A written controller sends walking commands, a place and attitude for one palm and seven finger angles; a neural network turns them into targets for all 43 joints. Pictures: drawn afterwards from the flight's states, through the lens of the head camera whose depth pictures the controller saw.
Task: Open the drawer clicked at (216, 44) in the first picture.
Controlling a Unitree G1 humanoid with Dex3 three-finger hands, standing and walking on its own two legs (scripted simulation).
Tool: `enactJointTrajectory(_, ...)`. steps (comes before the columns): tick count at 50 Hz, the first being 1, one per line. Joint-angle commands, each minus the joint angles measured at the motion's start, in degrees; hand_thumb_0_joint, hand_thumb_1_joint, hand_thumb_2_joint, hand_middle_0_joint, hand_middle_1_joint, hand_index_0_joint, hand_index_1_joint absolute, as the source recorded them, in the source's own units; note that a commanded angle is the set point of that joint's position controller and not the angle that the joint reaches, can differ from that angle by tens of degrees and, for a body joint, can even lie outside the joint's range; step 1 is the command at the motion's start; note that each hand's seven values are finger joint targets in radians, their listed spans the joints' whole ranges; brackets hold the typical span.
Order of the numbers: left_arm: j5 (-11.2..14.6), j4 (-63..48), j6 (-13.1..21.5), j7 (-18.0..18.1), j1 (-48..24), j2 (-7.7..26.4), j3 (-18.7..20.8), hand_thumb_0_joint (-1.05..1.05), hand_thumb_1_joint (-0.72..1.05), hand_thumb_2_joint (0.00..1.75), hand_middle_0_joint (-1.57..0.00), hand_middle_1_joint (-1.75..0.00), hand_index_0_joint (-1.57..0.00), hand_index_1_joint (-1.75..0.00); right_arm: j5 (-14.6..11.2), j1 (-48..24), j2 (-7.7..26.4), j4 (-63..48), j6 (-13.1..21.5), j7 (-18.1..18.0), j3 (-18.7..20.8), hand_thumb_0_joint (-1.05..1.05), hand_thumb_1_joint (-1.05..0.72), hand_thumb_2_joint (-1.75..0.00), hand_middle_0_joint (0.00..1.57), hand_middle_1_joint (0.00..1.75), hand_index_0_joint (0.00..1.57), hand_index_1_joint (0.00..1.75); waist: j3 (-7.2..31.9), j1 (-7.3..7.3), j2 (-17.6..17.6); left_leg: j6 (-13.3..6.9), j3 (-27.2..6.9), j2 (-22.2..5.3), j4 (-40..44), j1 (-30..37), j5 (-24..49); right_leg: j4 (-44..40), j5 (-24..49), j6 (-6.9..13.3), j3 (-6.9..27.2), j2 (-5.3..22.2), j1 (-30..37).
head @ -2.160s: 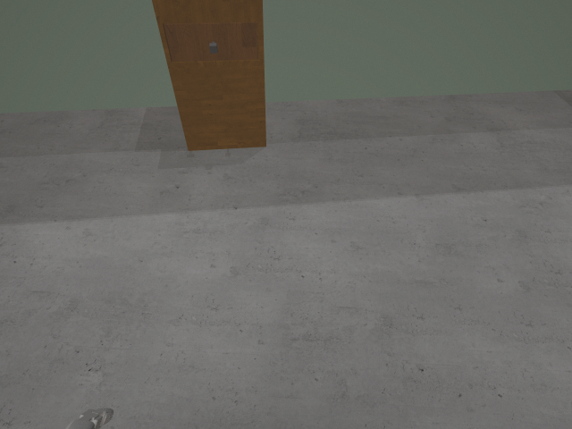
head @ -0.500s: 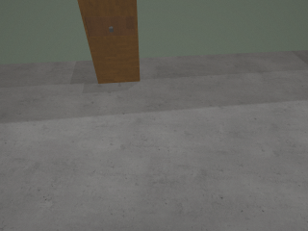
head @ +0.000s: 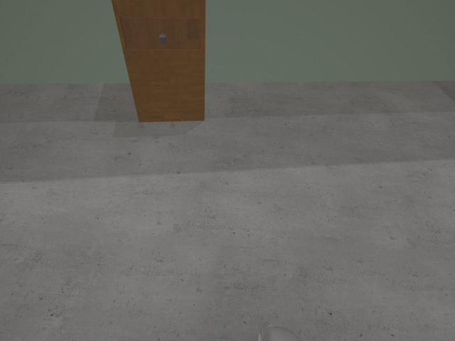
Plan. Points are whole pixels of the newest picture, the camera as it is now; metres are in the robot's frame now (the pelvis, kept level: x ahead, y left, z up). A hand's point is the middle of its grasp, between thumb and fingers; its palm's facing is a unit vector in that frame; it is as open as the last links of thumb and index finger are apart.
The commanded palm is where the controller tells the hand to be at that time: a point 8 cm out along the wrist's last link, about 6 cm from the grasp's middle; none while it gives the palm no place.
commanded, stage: walk to a spot facing it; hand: left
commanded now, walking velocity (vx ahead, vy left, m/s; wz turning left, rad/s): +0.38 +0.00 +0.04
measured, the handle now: (162, 37) +1.48 +0.35 -0.19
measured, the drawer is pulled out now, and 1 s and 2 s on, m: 0.00 0.00 0.00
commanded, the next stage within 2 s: take the last steps up to it in 1.32 s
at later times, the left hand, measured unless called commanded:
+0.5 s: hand (151, 288) +0.25 +0.17 -0.18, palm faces +0.10 -0.97 -0.20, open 7.1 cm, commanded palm none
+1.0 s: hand (153, 197) +0.49 +0.21 -0.17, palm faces +0.05 -0.98 -0.18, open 7.3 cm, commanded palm none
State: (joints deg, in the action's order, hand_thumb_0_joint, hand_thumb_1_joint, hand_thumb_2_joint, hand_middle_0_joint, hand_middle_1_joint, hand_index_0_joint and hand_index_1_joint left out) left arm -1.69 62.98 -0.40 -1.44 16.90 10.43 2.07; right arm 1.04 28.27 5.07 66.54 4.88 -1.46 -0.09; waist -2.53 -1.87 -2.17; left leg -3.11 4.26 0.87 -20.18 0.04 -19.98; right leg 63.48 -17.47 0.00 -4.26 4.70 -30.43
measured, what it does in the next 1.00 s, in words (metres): walks ahead: right foot, then left foot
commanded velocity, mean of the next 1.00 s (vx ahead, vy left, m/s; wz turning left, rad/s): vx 0.38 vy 0.00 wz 0.02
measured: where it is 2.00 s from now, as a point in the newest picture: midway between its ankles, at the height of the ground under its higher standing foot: (213, 210)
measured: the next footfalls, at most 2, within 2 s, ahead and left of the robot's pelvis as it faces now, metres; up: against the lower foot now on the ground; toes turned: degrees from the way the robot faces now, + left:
right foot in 0.24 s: +0.27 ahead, -0.13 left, +0.00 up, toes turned -6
left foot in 0.64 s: +0.40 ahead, +0.13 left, +0.00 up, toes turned +15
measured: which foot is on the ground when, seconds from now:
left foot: down 0.00-0.24, up 0.26-0.62, down 0.64-1.00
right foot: up 0.00-0.22, down 0.24-0.64, up 0.66-1.00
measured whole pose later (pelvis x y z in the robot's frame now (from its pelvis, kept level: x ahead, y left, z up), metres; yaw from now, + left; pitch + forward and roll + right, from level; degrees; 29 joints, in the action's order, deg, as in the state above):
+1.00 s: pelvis +0.44 +0.02 +0.00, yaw +2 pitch +0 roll +1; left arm -1.8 60.2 0.1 -1.7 11.1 10.8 3.8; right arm 1.6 22.3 8.7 64.8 3.9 -0.5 3.0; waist -3.5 -1.4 -1.3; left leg -0.1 12.2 -1.9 -18.8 -0.4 -17.7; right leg 42.8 -11.2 -1.0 -6.0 7.9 -30.3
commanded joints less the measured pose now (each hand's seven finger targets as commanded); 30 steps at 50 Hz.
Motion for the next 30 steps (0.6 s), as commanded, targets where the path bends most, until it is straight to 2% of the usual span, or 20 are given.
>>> enactJointTrajectory(1,0.5,-8.0,1.9,-0.2,-10.3,1.0,0.4,0.00,0.90,0.90,-0.20,-0.30,-0.20,-0.30,-0.3,6.4,8.1,0.8,1.1,-1.4,1.6,0.00,-0.90,-0.90,0.20,0.30,0.20,0.30,-7.1,-0.19,7.9,-5.5,-8.5,-13.6,10.3,1.4,30.1,-8.2,5.8,-0.5,-1.4,1.3,-11.2)
enactJointTrajectory(4,0.9,-9.4,2.3,-0.4,-15.0,0.3,0.3,0.00,0.90,0.90,-0.20,-0.30,-0.20,-0.30,-0.1,7.0,8.2,1.6,0.8,-1.4,1.8,0.00,-0.90,-0.90,0.20,0.30,0.20,0.30,-7.6,-1.18,9.5,-5.3,-5.6,-12.8,10.6,-0.4,33.4,-20.7,8.3,0.5,-3.8,-0.6,-3.9)
enactJointTrajectory(6,0.9,-9.6,2.5,-0.1,-14.6,0.9,0.6,0.00,0.90,0.90,-0.20,-0.30,-0.20,-0.30,0.0,6.7,9.2,2.2,0.6,-1.3,2.3,0.00,-0.90,-0.90,0.20,0.30,0.20,0.30,-6.9,-0.30,9.1,-5.6,-5.3,-14.1,8.4,0.2,40.6,-23.7,7.7,2.0,-4.0,-2.2,1.1)
enactJointTrajectory(7,0.8,-9.3,2.6,0.1,-12.7,1.6,0.8,0.00,0.90,0.90,-0.20,-0.30,-0.20,-0.30,0.0,6.2,9.7,2.4,0.4,-1.2,2.6,0.00,-0.90,-0.90,0.20,0.30,0.20,0.30,-5.4,0.82,9.1,-5.5,-5.2,-14.8,5.2,0.4,46.5,-24.3,6.5,2.9,-4.0,-3.0,4.6)
enactJointTrajectory(9,0.4,-6.8,3.1,0.5,-2.9,3.4,1.7,0.00,0.90,0.90,-0.20,-0.30,-0.20,-0.30,-0.2,4.4,11.0,2.0,0.2,-1.2,3.0,0.00,-0.90,-0.90,0.20,0.30,0.20,0.30,-0.3,5.23,8.0,-4.0,-3.8,-14.0,-7.1,0.2,53.9,-28.3,6.3,4.2,-4.6,-4.8,16.5)
enactJointTrajectory(10,0.0,-4.4,3.8,0.8,6.1,5.6,2.5,0.00,0.90,0.90,-0.20,-0.30,-0.20,-0.30,-0.4,3.3,11.2,1.3,0.1,-0.9,3.2,0.00,-0.90,-0.90,0.20,0.30,0.20,0.30,4.3,9.36,5.8,-2.2,-2.9,-11.9,-19.4,-5.9,48.9,-31.7,9.0,5.1,-3.2,-4.2,29.7)
enactJointTrajectory(11,-0.5,-2.3,4.5,1.7,13.9,11.3,3.9,0.00,0.90,0.90,-0.20,-0.30,-0.20,-0.30,-1.1,5.0,8.6,0.1,0.2,-0.1,2.9,0.00,-0.90,-0.90,0.20,0.30,0.20,0.30,11.3,11.39,-3.6,-0.4,-0.8,-6.5,-38.4,-19.8,27.3,-34.9,6.6,9.3,12.7,9.4,44.0)
enactJointTrajectory(12,0.4,-1.5,4.4,2.3,16.2,15.7,4.7,0.00,0.90,0.90,-0.20,-0.30,-0.20,-0.30,-1.5,6.5,5.7,-2.0,0.1,-0.1,2.6,0.00,-0.90,-0.90,0.20,0.30,0.20,0.30,15.7,8.80,-10.1,0.8,-2.2,0.4,-59.8,-31.5,-10.6,-43.3,9.5,15.9,37.7,24.9,47.4)
enactJointTrajectory(13,1.1,-2.5,4.0,2.2,11.4,14.5,4.7,0.00,0.90,0.90,-0.20,-0.30,-0.20,-0.30,-1.4,1.1,6.2,-2.6,-0.3,0.3,3.2,0.00,-0.90,-0.90,0.20,0.30,0.20,0.30,11.8,9.00,-4.8,-0.4,-6.7,-3.7,-63.7,-32.8,-8.0,-48.1,-4.7,16.0,35.5,23.6,38.8)
enactJointTrajectory(14,0.9,-3.9,4.0,2.2,5.9,11.3,3.6,0.00,0.90,0.90,-0.20,-0.30,-0.20,-0.30,-0.9,-3.5,6.0,-4.2,-0.6,0.7,3.5,0.00,-0.90,-0.90,0.20,0.30,0.20,0.30,3.6,7.09,-1.4,-0.3,-6.4,-6.1,-63.8,-35.8,-3.2,-50.4,-9.8,14.0,30.8,20.9,28.6)
enactJointTrajectory(15,0.7,-4.3,4.3,2.5,1.7,7.9,2.6,0.00,0.90,0.90,-0.20,-0.30,-0.20,-0.30,-0.2,-5.1,5.2,-4.6,-1.2,1.0,3.4,0.00,-0.90,-0.90,0.20,0.30,0.20,0.30,-1.5,4.48,0.3,0.0,-6.7,-8.5,-60.9,-34.6,-0.5,-51.1,-9.9,12.1,24.1,19.1,19.2)
enactJointTrajectory(17,0.1,-4.8,4.8,2.8,-2.2,4.4,1.6,0.00,0.90,0.90,-0.20,-0.30,-0.20,-0.30,0.5,-1.6,3.5,-3.7,-2.9,1.4,3.3,0.00,-0.90,-0.90,0.20,0.30,0.20,0.30,-1.9,0.25,-1.4,1.3,-5.9,-9.9,-54.5,-29.6,1.3,-52.8,-6.7,9.2,13.8,15.4,10.8)
enactJointTrajectory(20,0.0,-4.6,5.0,2.4,-2.5,4.8,1.6,0.00,0.90,0.90,-0.20,-0.30,-0.20,-0.30,0.5,-2.5,3.5,-5.0,-4.1,1.9,3.4,0.00,-0.90,-0.90,0.20,0.30,0.20,0.30,-2.2,-1.56,-4.3,3.5,-2.4,-10.4,-42.8,-26.9,4.0,-54.4,-2.9,8.1,5.3,12.0,6.6)
enactJointTrajectory(21,-0.1,-4.9,5.0,2.4,-1.9,4.0,1.9,0.00,0.90,0.90,-0.20,-0.30,-0.20,-0.30,0.6,-4.9,3.5,-6.3,-4.1,2.2,3.5,0.00,-0.90,-0.90,0.20,0.30,0.20,0.30,-3.0,-1.01,-4.3,3.8,-1.6,-10.7,-38.2,-26.1,5.2,-54.9,-3.2,8.2,4.6,11.5,5.8)
enactJointTrajectory(22,-0.2,-4.6,5.1,2.3,-2.0,5.1,2.0,0.00,0.90,0.90,-0.20,-0.30,-0.20,-0.30,0.5,-6.3,3.2,-7.2,-3.9,2.6,3.5,0.00,-0.90,-0.90,0.20,0.30,0.20,0.30,-3.2,-1.09,-3.9,3.9,-1.2,-10.8,-33.6,-24.9,6.0,-54.7,-3.5,8.2,3.7,11.4,6.0)
enactJointTrajectory(23,-0.1,-4.4,5.1,2.0,-1.2,6.1,2.0,0.00,0.90,0.90,-0.20,-0.30,-0.20,-0.30,0.4,-8.4,3.7,-8.0,-3.7,3.0,3.4,0.00,-0.90,-0.90,0.20,0.30,0.20,0.30,-2.8,-0.22,-3.3,4.1,0.3,-9.9,-29.8,-24.6,7.4,-54.3,-3.8,8.0,2.7,10.6,7.6)
enactJointTrajectory(26,0.0,-3.7,4.8,1.7,2.0,7.8,2.1,0.00,0.90,0.90,-0.20,-0.30,-0.20,-0.30,0.4,-15.0,5.4,-10.6,-2.7,3.5,3.5,0.00,-0.90,-0.90,0.20,0.30,0.20,0.30,-3.3,2.14,-3.6,3.7,2.0,-8.5,-22.0,-24.0,7.1,-52.6,-3.5,8.1,4.3,11.4,13.3)
enactJointTrajectory(28,-0.1,-3.5,4.6,1.7,2.6,8.4,2.3,0.00,0.90,0.90,-0.20,-0.30,-0.20,-0.30,0.3,-15.5,6.3,-11.2,-2.2,3.5,3.7,0.00,-0.90,-0.90,0.20,0.30,0.20,0.30,-3.5,1.69,-1.9,3.4,3.7,-7.2,-17.3,-20.4,6.3,-50.1,-1.9,7.6,3.8,11.5,15.1)
enactJointTrajectory(29,0.1,-3.4,4.4,1.7,2.5,8.6,2.4,0.00,0.90,0.90,-0.20,-0.30,-0.20,-0.30,0.4,-14.0,7.2,-10.7,-1.9,3.4,3.8,0.00,-0.90,-0.90,0.20,0.30,0.20,0.30,-2.9,0.59,-0.3,3.4,4.5,-6.5,-14.0,-15.1,7.2,-47.1,-0.7,6.9,2.8,10.7,14.1)
enactJointTrajectory(30,0.4,-3.4,4.1,1.6,2.9,8.1,2.3,0.00,0.90,0.90,-0.20,-0.30,-0.20,-0.30,0.6,-10.3,8.9,-9.4,-1.6,3.1,4.1,0.00,-0.90,-0.90,0.20,0.30,0.20,0.30,-0.9,-1.21,2.7,3.0,5.3,-5.1,-10.3,-7.2,6.2,-40.1,3.1,5.6,-0.1,8.2,12.2)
